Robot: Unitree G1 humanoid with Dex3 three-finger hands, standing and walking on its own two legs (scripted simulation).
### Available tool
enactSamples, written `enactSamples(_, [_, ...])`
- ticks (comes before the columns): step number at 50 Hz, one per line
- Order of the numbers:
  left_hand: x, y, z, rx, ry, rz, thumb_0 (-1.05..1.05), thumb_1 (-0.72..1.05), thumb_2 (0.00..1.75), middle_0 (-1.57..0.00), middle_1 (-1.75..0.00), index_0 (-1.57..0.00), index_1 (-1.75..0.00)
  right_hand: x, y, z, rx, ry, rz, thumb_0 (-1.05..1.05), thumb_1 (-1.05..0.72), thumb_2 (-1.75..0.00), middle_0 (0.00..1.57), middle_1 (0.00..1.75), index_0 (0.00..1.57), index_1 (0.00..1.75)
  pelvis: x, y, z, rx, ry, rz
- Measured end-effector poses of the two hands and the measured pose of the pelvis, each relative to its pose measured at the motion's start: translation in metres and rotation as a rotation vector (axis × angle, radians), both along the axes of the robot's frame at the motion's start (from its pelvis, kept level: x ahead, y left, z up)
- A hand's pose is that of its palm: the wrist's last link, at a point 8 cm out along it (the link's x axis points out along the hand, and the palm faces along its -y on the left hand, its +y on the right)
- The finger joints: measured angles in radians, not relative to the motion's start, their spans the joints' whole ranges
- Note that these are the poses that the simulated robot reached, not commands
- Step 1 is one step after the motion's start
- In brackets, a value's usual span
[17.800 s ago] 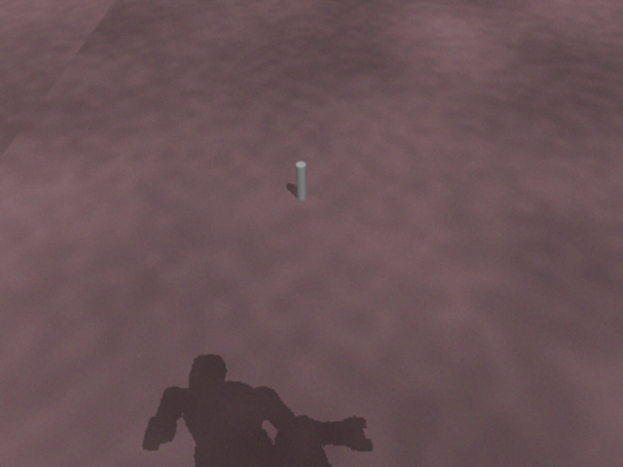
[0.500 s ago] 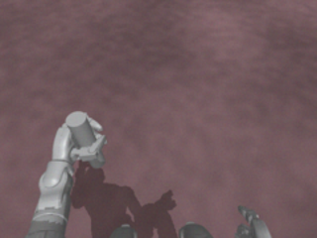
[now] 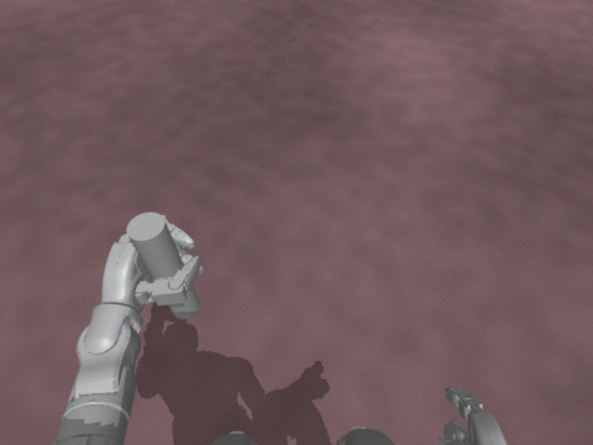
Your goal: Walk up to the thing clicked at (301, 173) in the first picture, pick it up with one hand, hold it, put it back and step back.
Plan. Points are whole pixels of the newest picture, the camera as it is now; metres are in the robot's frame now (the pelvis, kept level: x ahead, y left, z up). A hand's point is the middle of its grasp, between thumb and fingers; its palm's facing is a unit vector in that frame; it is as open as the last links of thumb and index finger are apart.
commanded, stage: hold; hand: left
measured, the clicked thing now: (169, 272) +0.33 +0.18 +0.03
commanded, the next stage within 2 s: none
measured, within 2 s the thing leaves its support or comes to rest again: neither
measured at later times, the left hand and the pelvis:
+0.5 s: hand (176, 273) +0.32 +0.16 +0.05, palm faces -0.05 -1.00 +0.00, open 5.6 cm; pelvis -0.01 +0.00 +0.01, yaw +0 degrees
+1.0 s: hand (176, 271) +0.32 +0.16 +0.06, palm faces -0.06 -1.00 +0.00, open 5.6 cm; pelvis -0.01 +0.00 +0.01, yaw +0 degrees
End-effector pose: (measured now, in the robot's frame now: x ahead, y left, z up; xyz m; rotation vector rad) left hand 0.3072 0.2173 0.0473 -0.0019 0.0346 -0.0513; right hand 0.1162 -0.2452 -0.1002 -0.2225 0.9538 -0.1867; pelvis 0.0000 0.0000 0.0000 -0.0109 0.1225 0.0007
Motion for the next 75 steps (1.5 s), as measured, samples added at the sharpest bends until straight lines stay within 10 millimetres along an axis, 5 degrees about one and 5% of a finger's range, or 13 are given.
enactSamples(75, [-0.009,-0.004,0.015,0.008,-0.020,-0.011,0.06,0.17,1.10,-1.01,-1.14,-0.98,-1.13,-0.007,-0.001,0.009,0.012,-0.034,0.002,0.01,-0.90,-0.89,0.21,0.30,0.20,0.30,-0.010,-0.001,0.007,0.003,-0.039,0.000])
